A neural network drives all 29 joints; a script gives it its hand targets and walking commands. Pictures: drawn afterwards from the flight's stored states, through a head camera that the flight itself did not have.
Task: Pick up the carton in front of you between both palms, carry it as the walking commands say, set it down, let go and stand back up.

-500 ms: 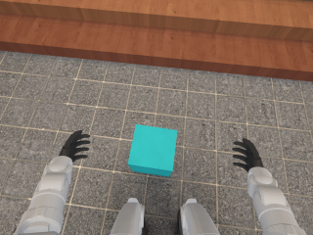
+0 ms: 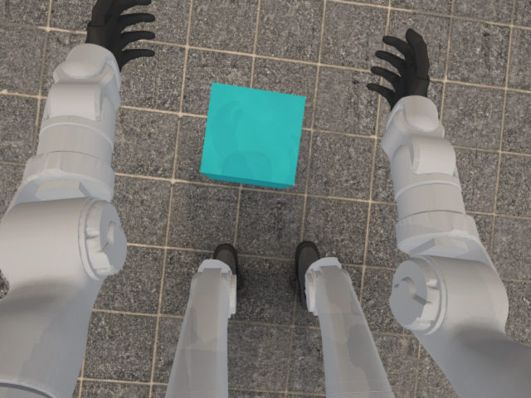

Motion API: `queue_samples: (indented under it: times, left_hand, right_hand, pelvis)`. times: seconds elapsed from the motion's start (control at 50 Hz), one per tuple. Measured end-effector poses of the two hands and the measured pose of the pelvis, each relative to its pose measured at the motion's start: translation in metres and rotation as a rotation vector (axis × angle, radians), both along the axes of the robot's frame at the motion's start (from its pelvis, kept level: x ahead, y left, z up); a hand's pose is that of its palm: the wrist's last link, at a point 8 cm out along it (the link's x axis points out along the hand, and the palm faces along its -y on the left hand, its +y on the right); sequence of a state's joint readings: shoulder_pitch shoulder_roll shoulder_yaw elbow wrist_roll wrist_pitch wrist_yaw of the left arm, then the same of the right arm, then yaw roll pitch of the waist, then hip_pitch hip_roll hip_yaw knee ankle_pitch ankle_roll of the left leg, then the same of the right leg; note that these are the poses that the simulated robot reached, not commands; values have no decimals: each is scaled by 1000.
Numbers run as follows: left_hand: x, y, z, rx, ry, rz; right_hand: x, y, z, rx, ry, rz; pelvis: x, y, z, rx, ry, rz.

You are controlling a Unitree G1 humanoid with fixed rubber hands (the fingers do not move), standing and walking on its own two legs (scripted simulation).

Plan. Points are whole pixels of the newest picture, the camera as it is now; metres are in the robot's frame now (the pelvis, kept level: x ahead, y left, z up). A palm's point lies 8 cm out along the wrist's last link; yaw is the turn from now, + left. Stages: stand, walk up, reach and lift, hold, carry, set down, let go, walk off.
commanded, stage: reach and lift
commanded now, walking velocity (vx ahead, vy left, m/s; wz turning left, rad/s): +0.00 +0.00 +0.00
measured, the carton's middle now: (252, 143) +0.51 +0.02 -0.52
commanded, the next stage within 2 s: none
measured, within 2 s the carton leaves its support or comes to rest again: leaves its support in 1.66 s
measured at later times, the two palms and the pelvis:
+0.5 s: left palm (160, 119) +0.52 +0.20 -0.33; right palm (352, 138) +0.48 -0.18 -0.33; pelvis -0.01 -0.02 -0.17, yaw -3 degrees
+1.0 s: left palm (182, 129) +0.53 +0.19 -0.46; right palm (333, 141) +0.50 -0.18 -0.45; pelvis -0.02 -0.01 -0.27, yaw -4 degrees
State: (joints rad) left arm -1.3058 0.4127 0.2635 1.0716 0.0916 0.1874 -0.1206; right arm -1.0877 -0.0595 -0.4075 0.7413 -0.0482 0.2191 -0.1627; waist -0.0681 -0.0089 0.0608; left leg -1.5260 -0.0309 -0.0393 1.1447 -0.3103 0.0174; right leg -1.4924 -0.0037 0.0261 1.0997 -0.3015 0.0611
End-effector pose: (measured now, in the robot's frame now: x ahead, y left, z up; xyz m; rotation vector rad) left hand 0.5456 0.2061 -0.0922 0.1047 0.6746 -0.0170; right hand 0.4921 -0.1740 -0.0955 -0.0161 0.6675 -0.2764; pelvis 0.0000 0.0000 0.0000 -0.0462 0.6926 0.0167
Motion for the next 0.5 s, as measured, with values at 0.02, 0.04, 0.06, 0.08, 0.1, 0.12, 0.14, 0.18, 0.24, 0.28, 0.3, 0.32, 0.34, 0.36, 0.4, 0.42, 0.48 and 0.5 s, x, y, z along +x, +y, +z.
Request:
queue_samples:
  times: [0.02,0.04,0.06,0.08,0.1,0.12,0.14,0.18,0.24,0.28,0.3,0.32,0.34,0.36,0.4,0.42,0.48,0.5]
  left_hand:
    - [2,-1,-5,-1,0,1]
    - [4,-1,-10,-2,1,3]
    - [5,-2,-16,-3,2,6]
    - [5,-3,-22,-4,3,9]
    - [5,-3,-29,-4,5,13]
    - [5,-4,-37,-4,8,17]
    - [4,-4,-45,-3,12,22]
    - [0,-6,-65,-1,23,29]
    - [-7,-8,-100,1,44,42]
    - [-13,-8,-127,4,54,52]
    - [-15,-8,-140,6,55,57]
    - [-18,-8,-153,9,54,61]
    - [-19,-7,-165,12,51,65]
    - [-20,-7,-177,14,47,67]
    - [-22,-5,-199,19,37,70]
    - [-23,-4,-209,21,32,71]
    - [-23,-2,-235,21,17,70]
    - [-23,-2,-242,20,13,70]
  right_hand:
    - [2,1,-4,0,0,0]
    - [3,1,-9,1,2,-1]
    - [4,2,-15,1,3,-1]
    - [4,2,-21,2,6,-1]
    - [4,2,-28,3,8,-1]
    - [4,2,-35,3,12,0]
    - [4,2,-44,4,16,1]
    - [2,1,-62,4,27,3]
    - [-3,-2,-96,5,44,6]
    - [-6,-4,-120,7,51,10]
    - [-7,-4,-133,7,53,12]
    - [-8,-5,-145,7,53,15]
    - [-8,-6,-157,8,51,18]
    - [-9,-7,-168,8,49,21]
    - [-9,-8,-190,9,45,27]
    - [-9,-8,-201,10,43,29]
    - [-9,-8,-228,13,36,34]
    - [-9,-8,-236,14,35,34]
  pelvis:
    - [2,0,0,-1,15,0]
    - [5,0,-1,-3,31,0]
    - [8,1,-3,-4,48,0]
    - [10,1,-5,-6,65,-1]
    - [13,0,-8,-7,84,-1]
    - [16,0,-12,-9,102,-2]
    - [18,0,-17,-10,120,-3]
    - [22,-1,-28,-13,152,-5]
    - [24,-3,-50,-17,191,-9]
    - [23,-5,-67,-18,209,-13]
    - [21,-7,-76,-19,215,-15]
    - [19,-8,-85,-20,219,-17]
    - [17,-9,-95,-20,220,-19]
    - [15,-10,-105,-20,220,-21]
    - [9,-12,-125,-20,213,-25]
    - [6,-14,-135,-19,206,-27]
    - [-4,-16,-163,-17,176,-30]
    - [-7,-17,-172,-16,163,-31]
